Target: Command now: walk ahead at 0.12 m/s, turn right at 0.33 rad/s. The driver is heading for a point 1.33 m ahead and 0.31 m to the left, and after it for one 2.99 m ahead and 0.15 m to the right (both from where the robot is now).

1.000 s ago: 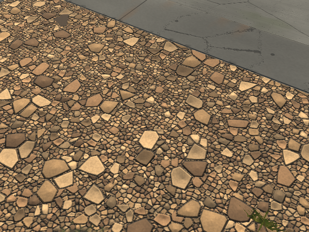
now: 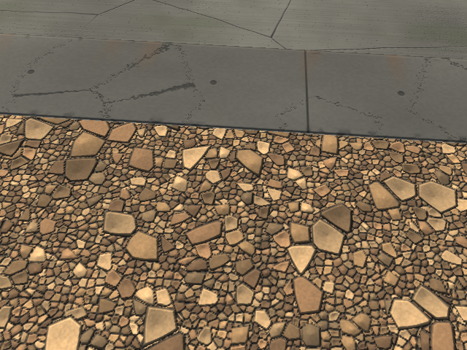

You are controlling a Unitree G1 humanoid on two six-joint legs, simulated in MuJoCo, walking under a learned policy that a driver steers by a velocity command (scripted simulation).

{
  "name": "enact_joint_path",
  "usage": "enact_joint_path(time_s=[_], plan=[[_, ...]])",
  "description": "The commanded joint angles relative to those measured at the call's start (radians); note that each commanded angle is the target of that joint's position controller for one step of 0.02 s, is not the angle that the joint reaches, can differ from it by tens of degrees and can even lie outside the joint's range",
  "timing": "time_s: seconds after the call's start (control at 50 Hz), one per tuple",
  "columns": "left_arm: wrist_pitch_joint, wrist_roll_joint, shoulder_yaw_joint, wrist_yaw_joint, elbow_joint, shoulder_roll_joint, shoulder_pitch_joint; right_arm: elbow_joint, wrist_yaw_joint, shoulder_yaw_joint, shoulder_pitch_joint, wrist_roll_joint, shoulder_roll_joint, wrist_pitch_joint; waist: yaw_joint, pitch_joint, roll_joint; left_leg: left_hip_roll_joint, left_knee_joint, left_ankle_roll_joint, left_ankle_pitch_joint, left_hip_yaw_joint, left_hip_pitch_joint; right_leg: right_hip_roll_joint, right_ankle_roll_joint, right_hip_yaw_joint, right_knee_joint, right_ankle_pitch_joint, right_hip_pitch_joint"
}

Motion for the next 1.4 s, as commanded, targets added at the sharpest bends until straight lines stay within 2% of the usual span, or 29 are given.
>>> enact_joint_path(time_s=[0.02,0.1,0.18,0.2,0.22,0.24,0.28,0.34,0.4,0.46,0.5,0.52,0.54,0.56,0.58,0.6,0.64,0.66,0.84,0.92,1.04,1.08,1.1,1.12,1.14,1.16,1.2,1.3,1.4], plan=[[0.006,0.006,-0.003,0.007,-0.043,-0.009,0.134,-0.025,0.004,-0.024,0.001,-0.008,-0.108,-0.012,0.034,-0.148,0.116,0.243,-0.163,0.228,0.444,-0.159,0.089,-0.051,0.007,-0.015,-0.156,0.046,0.052],[0.004,0.023,-0.02,-0.002,-0.059,-0.015,0.071,0.005,0.007,-0.025,0.007,0.015,-0.121,0.003,0.019,-0.22,0.123,0.237,-0.161,0.227,0.375,-0.137,0.086,-0.068,-0.002,-0.027,-0.458,0.197,0.214],[0.016,0.03,0.002,-0.001,-0.072,0.05,0.018,0.013,0.015,-0.021,0.021,0.041,-0.135,0.033,0.027,-0.128,0.124,0.176,-0.123,0.136,-0.154,-0.194,-0.02,-0.017,-0.052,-0.073,-0.743,0.292,0.37],[0.015,0.038,0.009,0.007,-0.092,0.085,0.016,0.016,0.016,-0.011,0.046,0.038,-0.112,0.034,0.028,-0.116,0.097,0.15,-0.09,0.081,-0.248,-0.21,-0.072,-0.086,-0.085,-0.004,-0.792,0.318,0.422],[0.018,0.048,0.021,0.02,-0.112,0.15,0.038,0.001,0.018,-0.001,0.053,0.027,-0.075,0.033,0.017,-0.124,-0.018,0.078,0.058,0.021,-0.358,-0.158,-0.13,-0.241,-0.139,0.133,-0.835,0.396,0.459],[0.022,0.049,0.039,0.019,-0.091,0.204,0.017,-0.021,0.008,-0.005,0.077,0.041,-0.059,0.033,-0.026,-0.11,-0.266,-0.019,0.197,-0.015,-0.403,-0.013,-0.145,-0.345,-0.242,0.227,-0.925,0.316,0.331],[-0.005,0.054,0.029,0.02,-0.126,0.135,-0.042,-0.015,-0.006,-0.048,0.067,0.049,-0.166,0.053,0.013,-0.081,-0.227,-0.008,0.561,-0.048,-0.487,-0.056,-0.193,-0.376,-0.299,0.239,-0.957,0.421,0.293],[-0.03,0.019,0.019,0.021,-0.131,0.091,-0.132,0.007,-0.024,-0.053,0.153,0.04,-0.108,0.099,-0.041,-0.102,-0.097,0.029,0.688,-0.085,-0.411,-0.092,-0.223,-0.333,-0.254,0.094,-0.905,0.632,0.324],[-0.015,0.021,0.026,0.027,-0.114,0.094,-0.139,-0.035,-0.012,-0.037,0.105,0.044,-0.058,0.111,-0.02,-0.125,-0.117,0.046,0.523,-0.099,-0.338,-0.035,-0.152,-0.3,-0.234,-0.009,-0.878,0.631,0.334],[-0.004,0.013,0.043,0.03,-0.1,0.136,-0.118,-0.085,0.017,-0.04,0.069,0.048,-0.083,0.113,0.009,-0.162,-0.154,0.039,0.358,-0.078,-0.314,0.003,-0.063,-0.333,-0.235,-0.015,-0.844,0.632,0.364],[-0.001,-0.002,0.049,0.029,-0.095,0.152,-0.134,-0.089,0.032,-0.048,0.113,0.047,-0.095,0.114,-0.019,-0.164,-0.143,0.017,0.204,-0.043,-0.213,0.042,0.026,-0.337,-0.209,-0.034,-0.791,0.589,0.344],[0.001,-0.009,0.047,0.027,-0.086,0.141,-0.127,-0.075,0.034,-0.056,0.156,0.042,-0.1,0.115,-0.036,-0.168,-0.121,-0.014,0.106,-0.017,-0.132,0.06,0.107,-0.311,-0.172,-0.064,-0.736,0.513,0.308],[0.002,0.0,0.042,0.022,-0.063,0.11,-0.069,-0.07,0.025,-0.071,0.186,0.033,-0.136,0.115,-0.033,-0.156,-0.027,-0.001,0.018,0.015,0.003,-0.011,0.209,-0.262,-0.101,-0.132,-0.61,0.37,0.214],[0.001,0.048,0.019,0.013,-0.097,0.034,-0.063,-0.097,0.004,-0.107,0.203,0.025,-0.281,0.113,-0.004,-0.145,0.296,0.279,-0.028,0.128,0.387,-0.403,0.358,-0.127,0.02,-0.243,-0.27,-0.032,-0.072],[-0.008,0.044,0.016,0.018,-0.152,0.042,-0.191,-0.121,0.014,-0.102,0.235,-0.01,-0.307,0.093,-0.076,-0.174,0.321,0.423,-0.087,0.322,0.474,-0.613,0.316,-0.017,0.029,-0.076,-0.071,-0.239,-0.204],[-0.009,0.025,0.028,0.021,-0.154,0.087,-0.221,-0.128,0.02,-0.092,0.22,-0.017,-0.267,0.072,-0.082,-0.17,0.198,0.384,-0.092,0.321,0.397,-0.558,0.316,-0.038,0.015,-0.008,0.024,-0.187,-0.228],[-0.001,0.027,0.039,0.035,-0.12,0.103,-0.187,-0.147,0.008,-0.079,0.116,0.024,-0.211,0.061,-0.029,-0.146,0.094,0.28,-0.065,0.21,0.295,-0.426,0.301,-0.068,0.003,0.014,-0.003,-0.013,-0.238],[0.003,0.032,0.043,0.042,-0.116,0.109,-0.169,-0.156,0.0,-0.071,0.085,0.041,-0.191,0.067,-0.012,-0.146,0.107,0.251,-0.067,0.187,0.292,-0.393,0.277,-0.071,0.009,0.018,-0.026,0.04,-0.211],[-0.01,0.019,0.029,0.024,-0.13,0.066,-0.184,-0.194,-0.039,-0.081,0.119,0.036,-0.208,0.1,-0.031,-0.151,0.15,0.187,-0.089,0.178,0.061,-0.442,0.274,-0.015,0.05,0.028,-0.323,0.169,-0.128],[-0.023,0.014,0.03,0.01,-0.128,0.071,-0.183,-0.213,-0.037,-0.086,0.1,0.031,-0.213,0.108,-0.035,-0.138,0.165,0.177,-0.088,0.183,-0.018,-0.495,0.217,-0.001,0.043,0.03,-0.431,0.146,-0.042],[-0.045,0.008,0.024,-0.018,-0.128,0.07,-0.152,-0.221,-0.025,-0.07,0.074,0.031,-0.185,0.118,-0.031,-0.168,0.167,0.169,-0.017,0.179,0.174,-0.535,0.222,-0.003,0.004,-0.008,-0.636,0.144,0.141],[-0.053,0.025,0.008,-0.035,-0.101,0.033,-0.087,-0.204,-0.025,-0.035,0.087,0.028,-0.098,0.114,0.005,-0.203,0.121,0.101,-0.013,0.103,-0.136,-0.463,0.142,-0.036,-0.03,-0.017,-0.877,0.337,0.367],[-0.052,0.042,0.01,-0.035,-0.1,0.072,-0.068,-0.184,-0.02,-0.024,0.145,0.01,-0.067,0.107,-0.025,-0.198,0.019,0.031,0.087,0.049,-0.359,-0.377,0.048,-0.156,-0.081,0.119,-0.892,0.309,0.451],[-0.047,0.048,0.022,-0.032,-0.096,0.139,-0.062,-0.197,-0.017,-0.028,0.167,0.007,-0.073,0.092,-0.071,-0.141,-0.141,-0.088,0.208,0.0,-0.44,-0.189,-0.069,-0.237,-0.185,0.273,-0.925,0.113,0.422],[-0.048,0.042,0.03,-0.033,-0.098,0.154,-0.039,-0.227,-0.017,-0.041,0.081,0.012,-0.129,0.073,-0.014,-0.059,-0.211,-0.065,0.291,-0.03,-0.454,-0.142,-0.14,-0.326,-0.287,0.462,-1.042,-0.143,0.336],[-0.05,0.032,0.033,-0.027,-0.103,0.159,-0.031,-0.236,-0.017,-0.059,0.015,0.031,-0.183,0.057,0.021,0.022,-0.19,-0.03,0.395,-0.046,-0.43,-0.144,-0.201,-0.346,-0.308,0.524,-1.089,-0.227,0.311],[-0.056,0.009,0.032,-0.016,-0.095,0.162,-0.007,-0.217,-0.01,-0.072,0.026,0.033,-0.183,0.038,0.013,0.021,-0.156,0.001,0.5,-0.06,-0.388,-0.142,-0.276,-0.308,-0.284,0.485,-1.082,-0.155,0.372],[-0.044,-0.005,0.032,-0.007,-0.098,0.137,0.033,-0.21,0.02,-0.041,-0.035,0.032,-0.056,-0.016,0.037,-0.034,-0.143,-0.036,0.249,-0.07,-0.255,-0.05,-0.082,-0.151,-0.235,0.27,-1.036,0.12,0.335],[-0.028,-0.016,0.035,-0.013,-0.123,0.14,0.028,-0.181,0.021,-0.071,0.052,0.062,-0.106,-0.029,-0.035,-0.066,-0.133,-0.038,-0.047,-0.051,-0.095,-0.058,0.246,-0.129,-0.211,0.337,-0.947,0.053,0.192]])
Keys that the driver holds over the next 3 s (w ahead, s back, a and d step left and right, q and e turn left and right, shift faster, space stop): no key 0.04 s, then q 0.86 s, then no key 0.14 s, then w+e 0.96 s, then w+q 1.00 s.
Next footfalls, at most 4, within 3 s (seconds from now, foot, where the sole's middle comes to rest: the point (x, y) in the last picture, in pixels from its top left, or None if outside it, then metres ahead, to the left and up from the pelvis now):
0.20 right None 0.12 -0.14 -0.77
0.54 left None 0.08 0.12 -0.77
1.10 right None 0.16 -0.08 -0.77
1.44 left None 0.13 0.19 -0.77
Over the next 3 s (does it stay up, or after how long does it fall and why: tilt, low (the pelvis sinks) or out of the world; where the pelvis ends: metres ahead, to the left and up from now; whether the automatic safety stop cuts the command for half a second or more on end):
stays up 0.98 0.14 -0.01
